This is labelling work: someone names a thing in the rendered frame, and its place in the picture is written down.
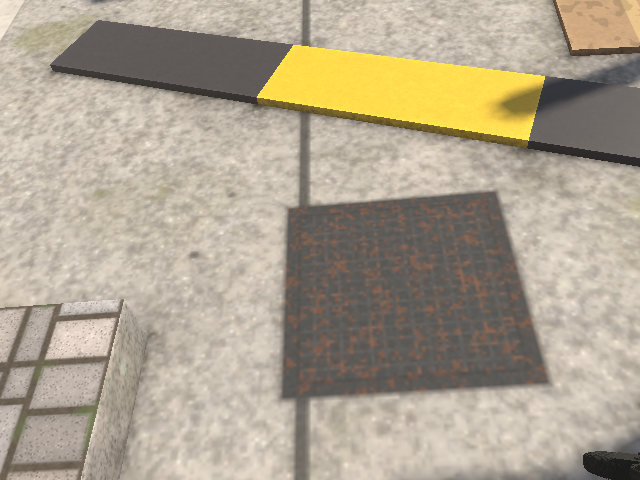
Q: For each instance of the right robot hand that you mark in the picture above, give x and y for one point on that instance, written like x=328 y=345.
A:
x=612 y=465

